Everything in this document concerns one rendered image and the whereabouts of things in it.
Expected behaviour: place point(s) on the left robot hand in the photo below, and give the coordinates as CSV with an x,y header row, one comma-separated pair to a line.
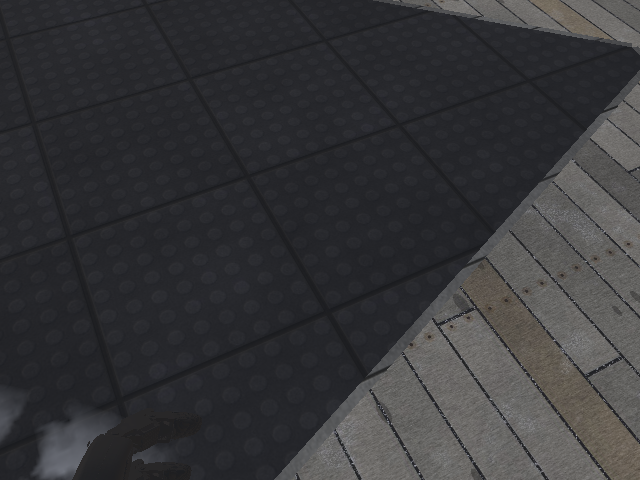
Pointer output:
x,y
109,456

